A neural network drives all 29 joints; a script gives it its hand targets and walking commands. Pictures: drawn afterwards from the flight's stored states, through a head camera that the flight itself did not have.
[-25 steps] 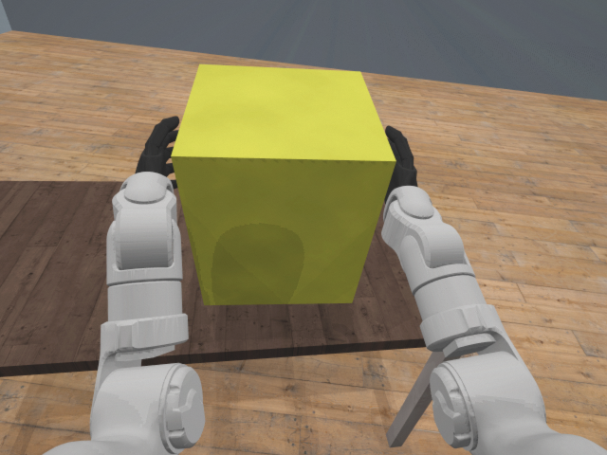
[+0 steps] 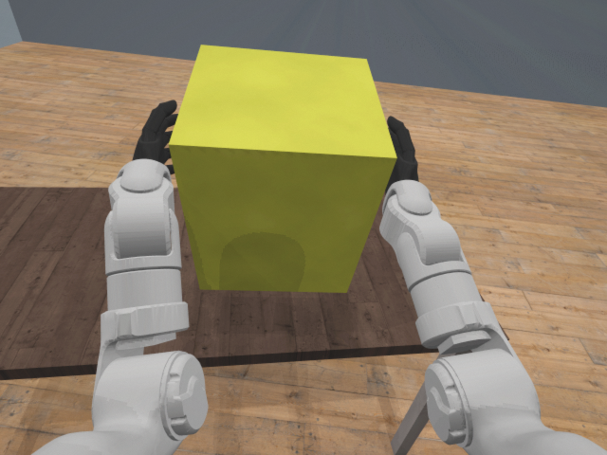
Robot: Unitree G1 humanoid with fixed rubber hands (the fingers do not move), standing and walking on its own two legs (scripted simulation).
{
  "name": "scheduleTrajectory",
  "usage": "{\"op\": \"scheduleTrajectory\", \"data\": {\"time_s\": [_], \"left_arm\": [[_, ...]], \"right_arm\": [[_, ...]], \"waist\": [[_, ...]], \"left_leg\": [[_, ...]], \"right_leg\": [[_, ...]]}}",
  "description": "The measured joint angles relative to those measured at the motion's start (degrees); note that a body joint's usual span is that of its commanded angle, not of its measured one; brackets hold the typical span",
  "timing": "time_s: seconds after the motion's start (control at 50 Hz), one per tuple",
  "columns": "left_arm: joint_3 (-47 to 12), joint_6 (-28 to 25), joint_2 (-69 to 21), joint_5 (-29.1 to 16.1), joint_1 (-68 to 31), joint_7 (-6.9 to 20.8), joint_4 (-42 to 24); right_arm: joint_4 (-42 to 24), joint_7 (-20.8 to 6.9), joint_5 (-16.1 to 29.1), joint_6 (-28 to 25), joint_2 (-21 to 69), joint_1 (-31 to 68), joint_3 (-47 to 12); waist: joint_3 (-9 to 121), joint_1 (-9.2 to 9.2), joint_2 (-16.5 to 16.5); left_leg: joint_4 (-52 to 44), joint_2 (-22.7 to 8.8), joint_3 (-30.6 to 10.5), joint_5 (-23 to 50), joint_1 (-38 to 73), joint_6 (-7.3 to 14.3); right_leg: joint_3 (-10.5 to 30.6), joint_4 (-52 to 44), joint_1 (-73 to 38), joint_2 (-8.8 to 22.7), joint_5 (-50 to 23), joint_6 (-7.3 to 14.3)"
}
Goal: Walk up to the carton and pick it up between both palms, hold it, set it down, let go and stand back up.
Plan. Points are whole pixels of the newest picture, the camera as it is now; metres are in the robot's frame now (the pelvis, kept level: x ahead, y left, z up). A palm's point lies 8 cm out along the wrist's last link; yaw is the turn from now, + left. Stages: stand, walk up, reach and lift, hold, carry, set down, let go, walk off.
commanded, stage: set down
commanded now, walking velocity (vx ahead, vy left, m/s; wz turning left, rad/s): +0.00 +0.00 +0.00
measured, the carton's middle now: (279, 179) +0.40 +0.01 +0.22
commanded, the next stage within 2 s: none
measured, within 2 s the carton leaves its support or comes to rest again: neither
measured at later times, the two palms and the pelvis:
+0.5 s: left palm (175, 211) +0.39 +0.15 +0.17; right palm (390, 221) +0.37 -0.15 +0.17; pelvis +0.01 +0.01 +0.00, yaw -1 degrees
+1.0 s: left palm (168, 212) +0.40 +0.16 +0.16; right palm (377, 231) +0.37 -0.13 +0.15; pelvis +0.00 +0.02 +0.00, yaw -1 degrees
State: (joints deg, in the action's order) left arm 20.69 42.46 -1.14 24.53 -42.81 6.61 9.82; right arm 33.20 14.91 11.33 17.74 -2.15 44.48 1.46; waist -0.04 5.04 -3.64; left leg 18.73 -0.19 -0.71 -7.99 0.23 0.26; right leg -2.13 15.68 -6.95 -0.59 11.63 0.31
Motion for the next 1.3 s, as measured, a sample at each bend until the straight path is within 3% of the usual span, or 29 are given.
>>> {"op": "scheduleTrajectory", "data": {"time_s": [0.16, 0.28, 0.48, 0.58, 0.72, 0.82, 1.02, 1.16, 1.3], "left_arm": [[2.3, -6.0, -0.6, 3.7, -2.7, 2.8, 3.8], [0.9, -9.5, -1.0, 3.3, 1.5, 3.4, 3.9], [-5.4, -15.5, -1.0, -4.4, 8.4, -2.4, 2.6], [-5.7, -15.7, -0.2, -4.2, 5.2, -3.2, 6.4], [-1.4, -14.5, -0.7, 0.2, 2.5, 0.1, 10.7], [0.2, -16.0, -0.8, 0.5, 3.0, 1.0, 11.8], [-0.2, -21.7, 0.4, -2.1, 0.1, -0.1, 20.2], [1.0, -24.7, 1.1, -2.0, -3.8, -0.8, 27.4], [2.2, -26.7, 1.3, -1.1, -4.6, -0.9, 30.5]], "right_arm": [[3.3, -3.3, -8.9, -9.1, 4.8, -0.1, 8.7], [2.8, -4.0, -11.1, -15.1, 5.4, -3.9, 8.7], [1.7, -3.6, -7.1, -23.7, 2.6, -10.1, 4.6], [4.0, -3.6, -7.4, -23.7, 2.1, -8.0, 5.9], [7.2, -3.7, -10.5, -20.4, 3.3, -5.6, 7.7], [7.8, -3.5, -12.3, -21.3, 4.8, -6.1, 8.8], [10.5, -3.6, -16.9, -25.8, 6.6, -6.3, 14.5], [13.4, -4.2, -19.5, -26.9, 7.0, -4.2, 19.0], [15.3, -5.0, -20.9, -27.5, 7.3, -3.0, 21.4]], "waist": [[-3.0, -0.83, -0.9], [-6.8, -0.76, -1.3], [-7.5, -1.12, -2.1], [-5.6, -1.41, -2.4], [-6.1, -1.73, -2.6], [-7.3, -2.05, -1.8], [-6.5, -2.72, -0.6], [-5.0, -3.1, -1.5], [-4.5, -3.58, -2.8]], "left_leg": [[-1.8, 1.0, 0.2, 0.3, 3.4, 0.4], [-1.8, 1.3, 0.3, 0.1, 4.0, 0.7], [0.4, 0.6, 0.9, -0.8, -0.5, 0.5], [0.3, 0.3, 1.5, -1.1, -0.4, 0.5], [-1.5, 0.6, 1.8, -0.7, 3.0, 0.7], [-1.2, 0.8, 1.5, -0.5, 2.7, 0.7], [-1.3, 1.1, 1.2, 0.7, -1.6, 1.2], [-2.1, 1.1, 2.3, 1.1, -3.0, 1.5], [-2.0, 1.1, 3.2, 0.5, -3.3, 1.7]], "right_leg": [[0.1, -0.6, -2.9, 1.0, 0.4, -0.5], [0.1, -1.4, -3.9, 1.4, 0.2, -0.8], [0.8, -1.3, -0.1, 0.7, -0.3, -0.9], [1.4, -1.3, 0.1, 0.5, -0.2, -0.8], [1.6, -1.7, -2.5, 0.8, 0.0, -0.9], [1.2, -1.7, -2.6, 1.0, -0.1, -1.0], [0.9, -1.6, 1.7, 1.3, -1.2, -1.4], [1.9, -1.9, 3.6, 1.4, -1.7, -1.7], [2.9, -2.3, 4.0, 1.5, -1.7, -1.9]]}}
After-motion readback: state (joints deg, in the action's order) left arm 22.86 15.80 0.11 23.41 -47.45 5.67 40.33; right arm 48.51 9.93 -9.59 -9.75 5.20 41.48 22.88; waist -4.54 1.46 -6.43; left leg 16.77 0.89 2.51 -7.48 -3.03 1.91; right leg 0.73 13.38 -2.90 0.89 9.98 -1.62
